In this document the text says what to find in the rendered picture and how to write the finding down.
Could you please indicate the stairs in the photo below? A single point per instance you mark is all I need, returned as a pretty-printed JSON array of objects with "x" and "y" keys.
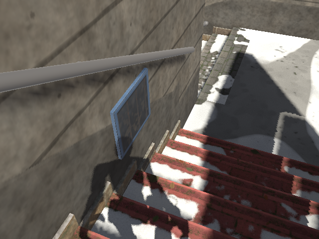
[
  {"x": 203, "y": 187},
  {"x": 210, "y": 51}
]

